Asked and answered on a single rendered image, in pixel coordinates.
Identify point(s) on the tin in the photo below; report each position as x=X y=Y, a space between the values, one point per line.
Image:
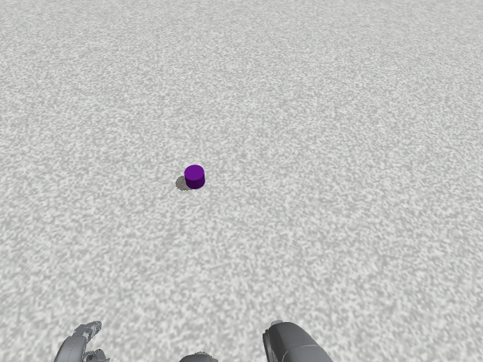
x=194 y=176

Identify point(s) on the left robot hand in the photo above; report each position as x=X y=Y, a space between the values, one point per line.
x=73 y=348

